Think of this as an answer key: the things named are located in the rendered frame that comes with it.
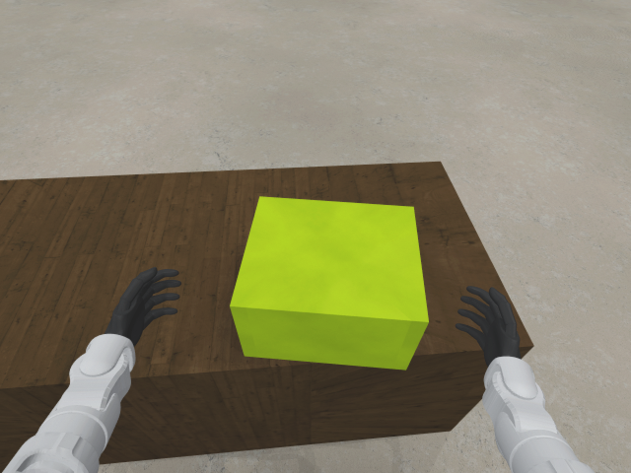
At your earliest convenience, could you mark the robot left hand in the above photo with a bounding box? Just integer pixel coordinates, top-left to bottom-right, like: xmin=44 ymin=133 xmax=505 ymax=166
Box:
xmin=105 ymin=267 xmax=181 ymax=347

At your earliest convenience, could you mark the pedestal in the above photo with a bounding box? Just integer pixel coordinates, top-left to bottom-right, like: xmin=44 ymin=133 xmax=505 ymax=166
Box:
xmin=0 ymin=162 xmax=534 ymax=473

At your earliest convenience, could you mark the carton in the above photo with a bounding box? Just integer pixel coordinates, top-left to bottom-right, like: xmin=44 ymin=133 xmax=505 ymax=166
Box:
xmin=230 ymin=196 xmax=429 ymax=371

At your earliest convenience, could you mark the right robot forearm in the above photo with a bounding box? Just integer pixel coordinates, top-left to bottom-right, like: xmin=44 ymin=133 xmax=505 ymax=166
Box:
xmin=482 ymin=357 xmax=595 ymax=473

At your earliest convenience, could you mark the left robot forearm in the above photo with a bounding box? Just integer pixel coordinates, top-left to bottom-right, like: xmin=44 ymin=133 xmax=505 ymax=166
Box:
xmin=2 ymin=334 xmax=135 ymax=473

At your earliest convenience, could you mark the robot right hand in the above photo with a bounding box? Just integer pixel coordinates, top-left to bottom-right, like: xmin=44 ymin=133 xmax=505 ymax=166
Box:
xmin=456 ymin=286 xmax=521 ymax=367

